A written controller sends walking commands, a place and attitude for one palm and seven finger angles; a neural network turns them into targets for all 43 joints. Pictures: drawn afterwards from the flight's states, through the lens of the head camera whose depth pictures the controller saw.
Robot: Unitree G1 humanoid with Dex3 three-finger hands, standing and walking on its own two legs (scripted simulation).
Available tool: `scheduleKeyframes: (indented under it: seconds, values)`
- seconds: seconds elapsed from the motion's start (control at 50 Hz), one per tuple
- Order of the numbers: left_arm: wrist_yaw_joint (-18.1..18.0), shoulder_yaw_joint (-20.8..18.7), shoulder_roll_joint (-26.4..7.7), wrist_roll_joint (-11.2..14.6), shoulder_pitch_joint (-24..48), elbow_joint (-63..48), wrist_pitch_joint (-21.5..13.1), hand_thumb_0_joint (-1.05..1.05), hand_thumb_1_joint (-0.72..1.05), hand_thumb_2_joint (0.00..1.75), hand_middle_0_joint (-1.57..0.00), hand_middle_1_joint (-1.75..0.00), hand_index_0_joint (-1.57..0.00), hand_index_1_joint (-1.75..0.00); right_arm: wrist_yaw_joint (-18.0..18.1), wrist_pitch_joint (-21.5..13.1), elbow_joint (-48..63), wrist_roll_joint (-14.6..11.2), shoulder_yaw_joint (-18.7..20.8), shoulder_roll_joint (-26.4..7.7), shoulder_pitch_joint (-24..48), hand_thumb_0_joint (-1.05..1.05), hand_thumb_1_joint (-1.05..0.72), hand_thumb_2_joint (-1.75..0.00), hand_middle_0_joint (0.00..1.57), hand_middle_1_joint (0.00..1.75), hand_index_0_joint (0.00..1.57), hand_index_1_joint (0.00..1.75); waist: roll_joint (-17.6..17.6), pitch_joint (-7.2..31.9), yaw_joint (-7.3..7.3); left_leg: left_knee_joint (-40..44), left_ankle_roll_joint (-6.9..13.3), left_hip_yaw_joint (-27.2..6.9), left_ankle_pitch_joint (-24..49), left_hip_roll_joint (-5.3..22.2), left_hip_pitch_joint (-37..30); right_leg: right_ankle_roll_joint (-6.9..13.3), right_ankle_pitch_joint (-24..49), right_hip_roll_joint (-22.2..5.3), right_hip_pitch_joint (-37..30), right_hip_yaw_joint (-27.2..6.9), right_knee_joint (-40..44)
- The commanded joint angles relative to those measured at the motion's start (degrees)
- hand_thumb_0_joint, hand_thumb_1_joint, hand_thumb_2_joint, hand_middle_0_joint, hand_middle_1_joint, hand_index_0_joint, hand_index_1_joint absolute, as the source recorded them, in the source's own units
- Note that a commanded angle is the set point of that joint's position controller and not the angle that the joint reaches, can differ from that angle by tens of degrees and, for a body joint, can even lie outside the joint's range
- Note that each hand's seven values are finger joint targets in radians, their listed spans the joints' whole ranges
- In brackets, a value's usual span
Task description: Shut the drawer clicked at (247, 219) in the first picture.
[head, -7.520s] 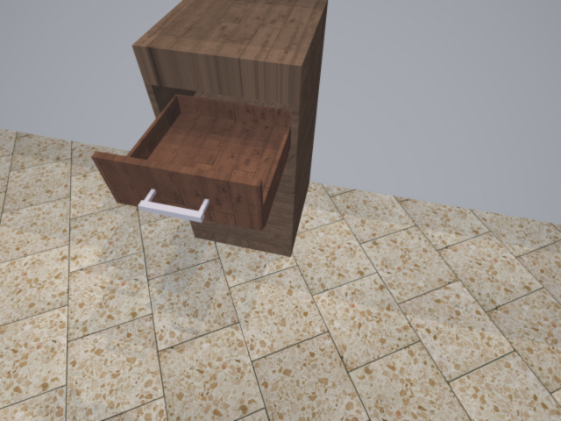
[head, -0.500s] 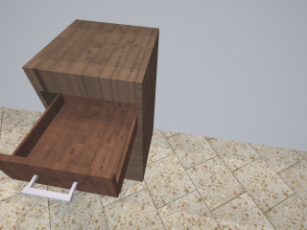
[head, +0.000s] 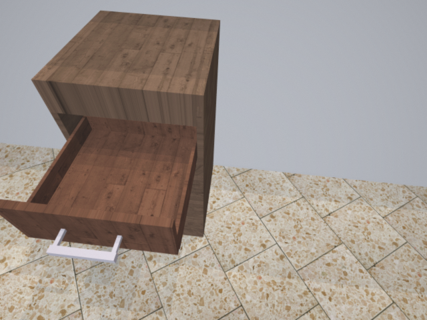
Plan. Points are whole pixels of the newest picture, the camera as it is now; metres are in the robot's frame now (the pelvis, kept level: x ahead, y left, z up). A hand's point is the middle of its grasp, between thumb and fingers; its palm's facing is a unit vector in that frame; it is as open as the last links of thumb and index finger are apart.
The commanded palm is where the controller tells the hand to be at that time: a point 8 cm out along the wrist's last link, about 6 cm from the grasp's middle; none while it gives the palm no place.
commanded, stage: shuffle to correct the standing spot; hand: left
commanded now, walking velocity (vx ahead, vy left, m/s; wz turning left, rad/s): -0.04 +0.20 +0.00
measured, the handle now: (86, 245) +0.27 +0.31 -0.10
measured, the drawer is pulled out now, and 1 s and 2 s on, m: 0.30 0.30 0.30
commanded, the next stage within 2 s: come to a stop and stand still in 0.52 s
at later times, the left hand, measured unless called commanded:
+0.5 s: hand out of the picture -0.02 +0.23 -0.15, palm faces +0.02 -0.96 -0.26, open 7.4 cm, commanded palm none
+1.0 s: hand out of the picture -0.01 +0.28 -0.16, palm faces +0.01 -0.97 -0.23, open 7.3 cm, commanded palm none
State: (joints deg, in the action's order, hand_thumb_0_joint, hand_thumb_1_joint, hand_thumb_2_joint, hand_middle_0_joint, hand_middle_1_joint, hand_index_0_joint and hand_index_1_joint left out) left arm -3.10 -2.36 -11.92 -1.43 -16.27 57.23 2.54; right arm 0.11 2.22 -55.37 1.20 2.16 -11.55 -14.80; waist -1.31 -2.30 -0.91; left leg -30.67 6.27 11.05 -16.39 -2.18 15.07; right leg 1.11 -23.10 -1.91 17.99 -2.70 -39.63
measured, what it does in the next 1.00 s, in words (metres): steps to the left: right foot, then left foot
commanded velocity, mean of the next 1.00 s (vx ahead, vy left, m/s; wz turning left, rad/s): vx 0.02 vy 0.06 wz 0.00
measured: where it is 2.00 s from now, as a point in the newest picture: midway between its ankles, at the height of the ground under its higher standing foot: outside the picture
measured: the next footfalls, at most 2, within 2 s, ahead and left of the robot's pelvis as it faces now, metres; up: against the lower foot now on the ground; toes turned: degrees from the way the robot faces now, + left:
right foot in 0.30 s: -0.04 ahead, -0.09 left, +0.00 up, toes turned -9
left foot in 0.66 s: +0.01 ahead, +0.26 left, +0.00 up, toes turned +3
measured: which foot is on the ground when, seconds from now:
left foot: down 0.00-0.32, up 0.34-0.64, down 0.66-0.90, up 0.92-1.00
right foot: up 0.00-0.28, down 0.30-0.64, up 0.66-0.86, down 0.88-1.00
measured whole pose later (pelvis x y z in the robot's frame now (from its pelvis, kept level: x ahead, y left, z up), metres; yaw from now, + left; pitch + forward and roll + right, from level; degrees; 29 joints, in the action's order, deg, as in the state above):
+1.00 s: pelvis -0.03 +0.10 +0.01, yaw +0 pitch -1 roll +1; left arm -1.5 0.0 -8.8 -1.1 -17.9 58.5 -0.1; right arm 0.5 2.0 -60.9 0.8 0.5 -9.0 -17.6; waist 1.4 1.1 0.6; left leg -37.5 -1.3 1.9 -22.2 3.2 15.6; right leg 4.3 -18.3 1.5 11.4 4.7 -30.2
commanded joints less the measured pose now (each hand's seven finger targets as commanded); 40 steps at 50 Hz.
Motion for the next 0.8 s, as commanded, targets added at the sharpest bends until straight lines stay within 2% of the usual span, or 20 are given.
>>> scheduleKeyframes:
  seconds: [0.0, 0.06, 0.14, 0.24, 0.26, 0.28, 0.3, 0.32, 0.36, 0.4, 0.5, 0.56, 0.58, 0.6, 0.62, 0.64, 0.66, 0.7, 0.74, 0.78]
  values:
    - [-0.7, -1.8, -4.7, -0.4, -2.6, -2.7, -0.2, 0.0, 0.9, 0.9, -0.2, -0.3, -0.2, -0.3, 0.6, -0.2, 4.4, 0.3, 0.7, -7.0, -1.3, 0.0, -0.9, -0.9, 0.2, 0.3, 0.2, 0.3, 8.3, 0.9, 0.42, 17.7, 4.3, -17.7, 5.8, 18.4, 0.5, 1.3, -6.5, -0.8, 9.5, 2.0, -26.5]
    - [-0.2, -1.6, -3.8, -0.5, -3.3, -1.8, -0.3, 0.0, 0.9, 0.9, -0.2, -0.3, -0.2, -0.3, 0.6, -0.5, 5.3, 0.8, 0.2, -6.4, 1.6, 0.0, -0.9, -0.9, 0.2, 0.3, 0.2, 0.3, 5.0, 2.6, -0.31, 15.8, 4.8, -13.8, 13.7, 15.6, -0.8, 0.4, -3.6, -1.9, 9.1, 4.5, -25.6]
    - [-0.3, -1.1, -2.7, -0.2, -2.0, -2.6, 0.1, 0.0, 0.9, 0.9, -0.2, -0.3, -0.2, -0.3, 0.9, 0.0, 4.0, 0.9, 0.4, -6.7, -1.2, 0.0, -0.9, -0.9, 0.2, 0.3, 0.2, 0.3, 5.2, 3.5, 1.22, 14.4, 6.3, -15.5, 17.2, 16.4, -5.5, -0.1, -6.5, -2.8, 5.9, 7.4, -11.7]
    - [-0.5, -1.2, -2.7, -0.1, -7.3, -1.2, 0.1, 0.0, 0.9, 0.9, -0.2, -0.3, -0.2, -0.3, 0.6, 0.3, 3.4, 0.3, 1.0, -7.2, -1.7, 0.0, -0.9, -0.9, 0.2, 0.3, 0.2, 0.3, 2.8, 5.2, -0.89, 13.5, -1.0, -14.1, 11.2, 13.7, -2.2, 1.3, 1.1, -2.8, -6.6, 8.4, 9.1]
    - [-0.8, -1.3, -3.6, -0.2, -9.7, -0.7, -0.3, 0.0, 0.9, 0.9, -0.2, -0.3, -0.2, -0.3, 0.3, 0.4, 3.8, -0.1, 1.1, -7.0, -0.4, 0.0, -0.9, -0.9, 0.2, 0.3, 0.2, 0.3, 1.5, 5.2, -2.46, 10.1, -4.0, -12.8, 9.0, 12.0, 1.4, 2.2, 7.6, -4.8, -12.0, 7.3, 17.0]
    - [-1.3, -1.9, -6.8, -0.7, -11.3, -0.5, -0.9, 0.0, 0.9, 0.9, -0.2, -0.3, -0.2, -0.3, 0.1, 0.7, 4.5, -0.4, 1.2, -5.2, -0.5, 0.0, -0.9, -0.9, 0.2, 0.3, 0.2, 0.3, -7.1, 4.1, -2.91, 0.1, -7.7, -7.9, 0.9, 7.2, 8.6, 6.4, 10.2, -15.0, -15.8, -4.0, 23.0]
    - [-1.8, -2.4, -11.2, -1.0, -8.1, -1.9, -1.4, 0.0, 0.9, 0.9, -0.2, -0.3, -0.2, -0.3, 0.1, 0.7, 5.4, -0.3, 1.7, -4.2, -0.2, 0.0, -0.9, -0.9, 0.2, 0.3, 0.2, 0.3, -17.3, 0.2, -2.4, -16.7, -11.3, -5.8, -11.2, 0.6, 17.9, 13.4, 19.7, -29.3, -13.2, -22.0, 26.6]
    - [-2.1, -2.4, -10.6, -0.3, -4.2, -2.7, -2.1, 0.0, 0.9, 0.9, -0.2, -0.3, -0.2, -0.3, 0.0, 1.2, 5.0, 0.4, 2.1, -7.3, 2.2, 0.0, -0.9, -0.9, 0.2, 0.3, 0.2, 0.3, -11.7, -2.2, -1.52, -30.0, -10.3, -12.6, -13.3, 3.4, 19.0, 15.7, 25.8, -30.4, -7.5, -17.7, 25.9]
    - [-2.1, -2.5, -8.8, -0.7, 1.3, -4.6, -3.0, 0.0, 0.9, 0.9, -0.2, -0.3, -0.2, -0.3, -0.6, 1.4, 4.4, 0.3, 2.1, -5.4, 0.3, 0.0, -0.9, -0.9, 0.2, 0.3, 0.2, 0.3, -10.3, -2.2, 1.33, -35.6, -8.7, -15.3, -8.5, 4.6, 19.2, 12.1, 29.6, -24.3, -5.5, -8.4, 23.0]
    - [-1.2, -2.4, -9.6, -0.8, 1.1, -5.1, -3.6, 0.0, 0.9, 0.9, -0.2, -0.3, -0.2, -0.3, -1.4, 1.0, 4.4, -0.2, 1.4, -3.9, 0.9, 0.0, -0.9, -0.9, 0.2, 0.3, 0.2, 0.3, -8.0, -0.8, 1.23, -30.6, -9.8, -11.9, -5.9, 4.2, 18.9, 8.9, 33.6, -20.2, -8.4, -1.9, 20.7]
    - [0.2, -3.6, -13.6, -1.0, -3.6, -3.8, -3.2, 0.0, 0.9, 0.9, -0.2, -0.3, -0.2, -0.3, -1.7, -0.1, 5.6, -1.2, 0.8, -1.8, 3.8, 0.0, -0.9, -0.9, 0.2, 0.3, 0.2, 0.3, -9.5, 1.5, -2.37, -10.6, -10.3, -4.5, -6.1, 1.7, 9.1, 7.2, 30.9, -18.0, -8.7, -0.8, 16.8]
    - [0.8, -4.0, -14.2, -0.8, -0.6, -4.2, -2.6, 0.0, 0.9, 0.9, -0.2, -0.3, -0.2, -0.3, -1.5, -0.8, 4.1, -1.4, 1.1, -2.7, -2.1, 0.0, -0.9, -0.9, 0.2, 0.3, 0.2, 0.3, -11.2, 2.9, 0.53, 2.4, -9.9, -1.0, 1.8, -0.2, -4.1, 3.5, 25.6, -15.1, -1.8, 1.3, 11.5]
    - [0.9, -3.7, -12.7, -0.7, 0.4, -5.0, -2.1, 0.0, 0.9, 0.9, -0.2, -0.3, -0.2, -0.3, -1.3, -1.2, 3.2, -1.3, 1.3, -4.5, -5.2, 0.0, -0.9, -0.9, 0.2, 0.3, 0.2, 0.3, -6.1, 4.3, 1.92, 6.3, -9.6, -1.8, 5.3, 1.4, -9.1, 1.9, 20.7, -12.3, 0.6, 3.6, 6.2]
    - [0.9, -3.1, -9.3, -0.3, 0.3, -6.0, -1.5, 0.0, 0.9, 0.9, -0.2, -0.3, -0.2, -0.3, -0.9, -1.6, 2.8, -1.0, 2.1, -8.4, -7.4, 0.0, -0.9, -0.9, 0.2, 0.3, 0.2, 0.3, 5.8, 6.9, 2.83, 8.3, -7.5, -9.1, 10.6, 8.7, -14.8, -0.2, 7.8, -7.7, 6.2, 7.1, -2.7]
    - [1.1, -2.2, -5.2, -0.2, 2.6, -7.6, -0.9, 0.0, 0.9, 0.9, -0.2, -0.3, -0.2, -0.3, -0.5, -1.5, 2.8, -0.4, 3.2, -12.7, -9.8, 0.0, -0.9, -0.9, 0.2, 0.3, 0.2, 0.3, 19.5, 5.5, 4.43, 11.9, -1.3, -24.4, 19.0, 19.1, -12.8, -2.7, -14.8, -1.2, 15.2, 8.7, -15.4]
    - [0.7, -1.9, -4.1, 0.0, 3.7, -8.0, -0.6, 0.0, 0.9, 0.9, -0.2, -0.3, -0.2, -0.3, 0.2, -1.2, 2.9, 0.1, 2.7, -13.3, -11.0, 0.0, -0.9, -0.9, 0.2, 0.3, 0.2, 0.3, 14.5, 5.1, 5.02, 14.1, 3.1, -26.6, 14.3, 21.8, -5.4, -1.0, -15.5, -1.0, 13.0, 3.0, -24.0]
    - [1.0, -1.4, -2.7, 0.0, 3.0, -9.3, -1.1, 0.0, 0.9, 0.9, -0.2, -0.3, -0.2, -0.3, 0.3, -1.6, 4.1, 0.6, 2.4, -12.5, -8.8, 0.0, -0.9, -0.9, 0.2, 0.3, 0.2, 0.3, 7.1, 1.8, 3.25, 14.9, 4.8, -27.0, 9.8, 23.3, -1.8, 0.0, -11.4, -2.1, 14.1, 2.9, -28.3]
    - [1.5, -0.9, -1.9, -0.2, 0.0, -5.1, -1.4, 0.0, 0.9, 0.9, -0.2, -0.3, -0.2, -0.3, 1.0, -2.7, 3.1, 0.8, 1.0, -8.7, -1.7, 0.0, -0.9, -0.9, 0.2, 0.3, 0.2, 0.3, 16.1, 2.5, 0.56, 17.5, 3.1, -26.1, -5.2, 19.3, 2.7, -0.1, -4.7, -3.1, 11.7, 1.0, -28.2]
    - [2.5, -0.5, -2.5, -0.1, -3.1, -3.9, -1.6, 0.0, 0.9, 0.9, -0.2, -0.3, -0.2, -0.3, 1.0, -2.9, 3.7, 1.1, 0.3, -7.2, 2.0, 0.0, -0.9, -0.9, 0.2, 0.3, 0.2, 0.3, 16.4, 0.3, -0.84, 16.4, 0.8, -19.7, -3.2, 15.9, 6.1, -0.3, -4.7, -2.0, 5.3, 3.6, -17.0]
    - [2.6, 0.2, -2.0, 0.4, -3.7, -3.1, -2.0, 0.0, 0.9, 0.9, -0.2, -0.3, -0.2, -0.3, 1.4, -2.8, 2.7, 1.3, 0.3, -7.4, 1.1, 0.0, -0.9, -0.9, 0.2, 0.3, 0.2, 0.3, 13.7, 0.1, -0.53, 13.7, 0.3, -19.4, 0.7, 16.4, 4.4, -0.2, -5.9, -0.8, 0.7, 4.2, -3.1]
